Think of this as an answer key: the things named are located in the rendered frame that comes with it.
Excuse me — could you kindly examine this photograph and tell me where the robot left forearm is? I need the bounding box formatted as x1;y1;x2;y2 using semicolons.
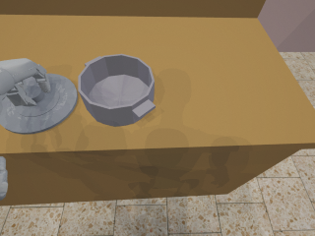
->
0;67;15;114

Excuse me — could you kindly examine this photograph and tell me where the robot left hand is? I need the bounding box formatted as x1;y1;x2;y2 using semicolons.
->
0;58;51;107

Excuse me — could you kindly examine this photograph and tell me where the table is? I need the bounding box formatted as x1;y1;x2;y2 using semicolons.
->
0;0;315;207

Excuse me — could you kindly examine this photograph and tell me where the pot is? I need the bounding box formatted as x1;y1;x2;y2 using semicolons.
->
78;54;156;127

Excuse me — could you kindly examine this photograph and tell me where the knob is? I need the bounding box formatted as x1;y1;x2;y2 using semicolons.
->
24;86;44;103

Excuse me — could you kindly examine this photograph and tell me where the lid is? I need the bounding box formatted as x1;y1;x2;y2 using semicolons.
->
0;73;78;135

